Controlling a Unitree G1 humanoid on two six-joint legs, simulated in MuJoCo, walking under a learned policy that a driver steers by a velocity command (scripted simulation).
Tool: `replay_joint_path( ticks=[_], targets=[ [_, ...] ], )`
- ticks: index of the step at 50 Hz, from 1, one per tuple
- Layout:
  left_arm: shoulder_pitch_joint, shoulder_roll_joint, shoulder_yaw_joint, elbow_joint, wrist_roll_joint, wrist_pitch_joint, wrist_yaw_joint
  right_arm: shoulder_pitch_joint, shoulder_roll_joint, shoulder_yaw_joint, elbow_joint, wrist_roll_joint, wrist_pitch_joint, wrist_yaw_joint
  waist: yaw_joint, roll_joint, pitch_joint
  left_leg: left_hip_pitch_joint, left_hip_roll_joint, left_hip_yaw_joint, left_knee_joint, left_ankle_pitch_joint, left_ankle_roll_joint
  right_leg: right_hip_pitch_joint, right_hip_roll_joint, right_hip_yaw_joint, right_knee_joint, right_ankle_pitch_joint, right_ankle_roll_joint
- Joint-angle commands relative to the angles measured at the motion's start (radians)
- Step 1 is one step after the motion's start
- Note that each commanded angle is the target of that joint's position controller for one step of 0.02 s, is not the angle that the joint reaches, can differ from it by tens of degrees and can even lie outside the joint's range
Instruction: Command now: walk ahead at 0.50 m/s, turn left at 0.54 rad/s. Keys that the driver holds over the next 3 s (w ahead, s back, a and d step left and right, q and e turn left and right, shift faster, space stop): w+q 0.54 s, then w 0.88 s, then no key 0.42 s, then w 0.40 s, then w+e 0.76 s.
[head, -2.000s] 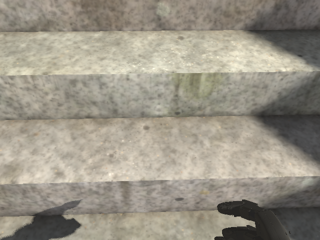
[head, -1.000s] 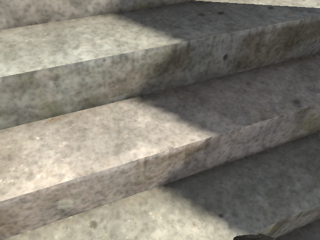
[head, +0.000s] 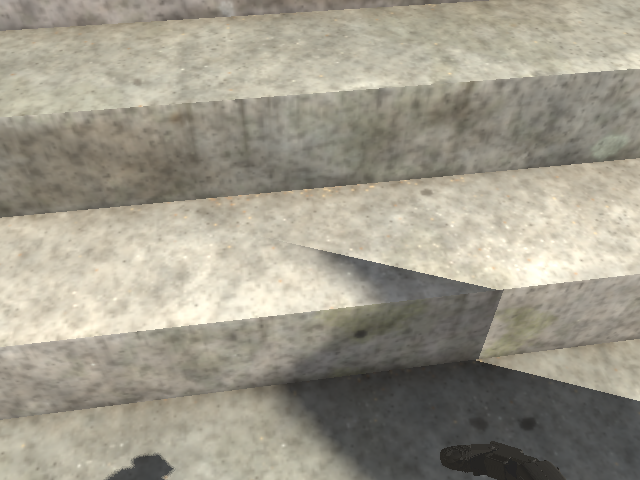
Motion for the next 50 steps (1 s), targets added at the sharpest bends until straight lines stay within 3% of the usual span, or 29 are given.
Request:
replay_joint_path(
  ticks=[1, 2, 4, 5, 6, 7, 8, 10, 11, 14, 17, 18, 19, 20, 22, 23, 24, 25, 26, 27, 28, 30, 31, 35, 37, 44, 47, 48, 50],
  targets=[
    [-0.01, 0.322, 0.07, -0.042, -0.042, -0.045, 0.002, 0.114, -0.098, -0.032, -0.057, -0.021, -0.006, -0.01, -0.138, -0.112, -0.045, 0.238, -0.146, 0.088, -0.387, -0.114, -0.037, 0.269, -0.291, 0.042, 0.24, 1.882, -0.2],
    [0.055, 0.288, 0.066, -0.029, 0.017, -0.042, 0.0, 0.174, -0.12, -0.038, -0.04, -0.007, -0.006, -0.033, -0.109, -0.125, -0.152, 0.448, -0.15, 0.002, -0.376, -0.016, -0.005, 0.186, -0.275, 0.067, 0.34, 1.992, -0.189],
    [-0.048, 0.252, 0.072, -0.07, 0.06, -0.006, -0.041, 0.584, -0.24, -0.088, 0.126, -0.002, -0.003, -0.068, -0.232, 0.027, -0.218, 0.963, -0.121, -0.338, -0.682, 0.017, 0.049, -0.314, -0.156, 0.148, 0.723, 1.513, -0.2],
    [-0.148, 0.178, 0.083, -0.086, 0.018, 0.024, -0.061, 0.669, -0.287, -0.099, 0.175, -0.042, -0.007, -0.067, -0.236, 0.286, -0.103, 0.997, 0.038, -0.762, -1.028, 0.002, 0.179, -0.696, 0.076, 0.216, 1.245, 0.375, -0.103],
    [-0.164, 0.112, 0.058, -0.087, -0.016, 0.037, -0.051, 0.698, -0.234, -0.103, 0.207, -0.075, -0.023, -0.067, -0.228, 0.249, -0.056, 0.991, 0.06, -0.894, -1.092, -0.266, 0.129, -0.917, 0.112, 0.481, 1.615, 0.346, -0.141],
    [-0.219, 0.087, 0.051, -0.125, -0.022, 0.038, -0.024, 0.684, -0.171, -0.093, 0.274, -0.082, -0.035, -0.056, -0.187, 0.283, 0.034, 0.955, 0.064, -0.882, -1.089, -0.317, 0.112, -1.096, 0.176, 0.585, 1.867, 0.333, -0.177],
    [-0.267, 0.078, 0.047, -0.165, -0.01, 0.032, -0.005, 0.608, -0.098, -0.076, 0.307, -0.075, -0.059, -0.049, -0.115, 0.163, 0.044, 0.977, 0.053, -0.81, -1.07, -0.236, 0.091, -1.206, 0.188, 0.597, 1.936, 0.272, -0.184],
    [-0.313, 0.059, 0.026, -0.222, 0.0, 0.021, 0.035, 0.395, -0.013, -0.047, 0.312, -0.035, -0.091, -0.047, 0.022, 0.046, 0.064, 0.872, 0.027, -0.579, -1.032, -0.02, 0.038, -1.259, 0.119, 0.528, 1.928, 0.114, -0.198],
    [-0.305, 0.081, 0.024, -0.239, -0.012, 0.032, 0.052, 0.356, 0.0, -0.035, 0.321, -0.051, -0.1, -0.035, 0.069, 0.017, 0.071, 0.81, 0.013, -0.471, -1.054, 0.113, 0.016, -1.242, 0.081, 0.449, 1.858, 0.122, -0.191],
    [-0.453, 0.093, 0.013, -0.302, -0.049, 0.034, 0.071, 0.394, -0.056, -0.044, 0.278, -0.087, -0.131, -0.037, 0.022, 0.155, 0.073, 0.635, 0.027, -0.456, -1.203, 0.026, 0.024, -1.158, 0.064, 0.332, 2.047, -0.124, -0.15],
    [-0.682, 0.102, -0.016, -0.449, -0.037, 0.031, 0.103, 0.648, -0.069, -0.037, 0.393, -0.121, -0.145, -0.042, -0.048, 0.031, 0.035, 0.803, 0.044, -0.487, -1.201, -0.053, -0.053, -1.286, 0.014, 0.362, 1.718, -0.19, -0.162],
    [-0.761, 0.123, -0.012, -0.491, -0.041, 0.039, 0.114, 0.647, -0.103, -0.048, 0.367, -0.105, -0.159, -0.036, -0.068, 0.066, 0.04, 0.75, 0.037, -0.479, -1.243, -0.023, -0.045, -1.21, -0.01, 0.33, 1.564, -0.184, -0.137],
    [-0.855, 0.085, -0.032, -0.548, -0.04, 0.07, 0.116, 0.509, -0.17, -0.066, 0.295, -0.051, -0.151, -0.008, 0.002, 0.1, 0.066, 0.425, 0.069, -0.472, -1.503, -0.039, -0.004, -0.782, -0.001, 0.235, 1.242, -0.385, -0.082],
    [-0.8, 0.024, -0.037, -0.547, -0.06, 0.081, 0.086, 0.514, -0.213, -0.067, 0.268, -0.017, -0.164, 0.005, 0.043, 0.261, 0.085, 0.226, 0.136, -0.539, -1.559, 0.298, 0.086, -0.462, 0.063, 0.143, 1.392, -0.281, -0.003],
    [-0.529, 0.188, 0.026, -0.452, -0.074, 0.083, 0.072, 0.434, -0.324, -0.106, 0.238, 0.021, -0.193, 0.022, 0.173, 0.238, -0.024, 0.68, 0.181, -0.443, -1.311, 1.388, 0.041, -0.484, 0.17, 0.168, 1.172, -0.165, -0.031],
    [-0.309, 0.268, 0.059, -0.383, -0.048, 0.079, 0.085, 0.42, -0.299, -0.123, 0.226, 0.017, -0.208, 0.02, 0.212, 0.122, -0.182, 0.827, 0.12, -0.389, -0.971, 1.537, -0.037, -0.354, 0.113, 0.364, 0.955, 0.044, -0.118],
    [-0.093, 0.287, 0.066, -0.317, -0.033, 0.082, 0.095, 0.566, -0.107, -0.085, 0.235, -0.058, -0.21, 0.029, 0.185, -0.149, -0.457, 0.568, -0.017, -0.399, -0.623, 1.019, -0.053, 0.039, -0.1, 0.876, 0.643, -0.021, -0.305],
    [0.025, 0.351, 0.085, -0.287, 0.009, 0.1, 0.098, 0.578, -0.067, -0.091, 0.309, -0.062, -0.175, 0.04, 0.256, -0.311, -0.29, 0.269, -0.172, -0.479, -0.061, 0.255, -0.078, 0.021, -0.276, 1.423, 0.257, -0.546, -0.37],
    [-0.002, 0.345, 0.081, -0.226, 0.002, 0.073, 0.095, 0.508, -0.095, -0.11, 0.338, -0.025, -0.164, 0.037, 0.22, -0.266, 0.01, 0.043, -0.131, -0.513, 0.275, 0.367, -0.051, -0.196, -0.23, 1.391, 0.187, -0.984, -0.251],
    [-0.151, 0.32, 0.086, -0.202, -0.035, 0.054, 0.081, 0.481, -0.087, -0.111, 0.337, 0.001, -0.159, 0.03, 0.106, -0.214, 0.145, 0.008, -0.094, -0.416, 0.36, 0.412, -0.038, -0.375, -0.217, 1.171, 0.235, -0.884, -0.224],
    [-0.216, 0.204, 0.071, -0.167, -0.043, 0.048, 0.077, 0.449, -0.063, -0.101, 0.32, -0.009, -0.153, 0.006, 0.044, 0.005, 0.137, 0.03, -0.084, -0.387, 0.34, 0.416, -0.003, -0.437, -0.203, 0.945, 0.303, -0.684, -0.199],
    [-0.321, -0.034, 0.016, -0.124, -0.052, 0.054, 0.09, 0.378, -0.049, -0.088, 0.288, -0.016, -0.128, -0.004, -0.026, 0.102, 0.08, 0.045, -0.047, -0.409, 0.4, 0.38, 0.038, -0.472, -0.177, 0.779, 0.288, -0.469, -0.158],
    [-0.343, -0.057, 0.012, -0.107, -0.054, 0.043, 0.096, 0.383, -0.026, -0.082, 0.294, -0.009, -0.116, -0.007, -0.048, 0.09, 0.106, 0.026, -0.047, -0.421, 0.365, 0.377, 0.048, -0.482, -0.139, 0.665, 0.264, -0.37, -0.127],
    [-0.256, 0.018, 0.04, -0.072, 0.03, 0.024, 0.078, 0.242, -0.047, -0.049, 0.211, 0.006, -0.103, 0.004, -0.024, 0.085, 0.086, -0.064, -0.033, -0.293, 0.316, 0.408, 0.035, -0.402, -0.091, 0.353, 0.143, -0.113, -0.091],
    [-0.115, 0.013, 0.029, -0.006, 0.035, 0.03, 0.07, 0.204, -0.065, -0.045, 0.199, -0.005, -0.09, 0.007, -0.002, -0.01, 0.108, -0.254, -0.05, -0.275, 0.667, 0.283, 0.059, -0.267, -0.127, 0.398, 0.095, -0.115, -0.166],
    [0.19, 0.0, -0.012, 0.104, 0.089, 0.01, 0.038, -0.163, -0.059, 0.007, -0.026, -0.011, -0.037, -0.053, 0.079, 0.026, 0.119, -0.486, 0.076, -0.139, 0.37, 0.362, 0.066, -0.041, -0.176, 0.322, -0.029, -0.013, -0.171],
    [0.308, -0.035, -0.025, 0.149, 0.034, 0.001, 0.001, -0.412, -0.03, 0.023, -0.135, -0.041, 0.032, -0.04, 0.101, -0.033, 0.147, -0.262, 0.148, 0.011, 0.134, 0.08, 0.058, -0.138, -0.215, 0.28, -0.171, 0.243, -0.192],
    [0.205, -0.003, -0.02, 0.111, -0.006, -0.003, -0.01, -0.379, -0.016, 0.025, -0.135, -0.05, 0.046, -0.018, 0.031, -0.059, 0.123, 0.011, 0.121, 0.107, 0.016, 0.055, 0.057, -0.274, -0.196, 0.197, -0.19, 0.457, -0.213],
    [0.178, 0.147, 0.003, 0.072, -0.033, -0.044, -0.004, -0.22, -0.005, 0.019, -0.099, -0.042, 0.048, 0.012, -0.059, -0.113, 0.031, 0.241, 0.013, 0.111, -0.034, 0.027, 0.002, -0.143, -0.226, 0.155, -0.02, 1.345, -0.229]
  ],
)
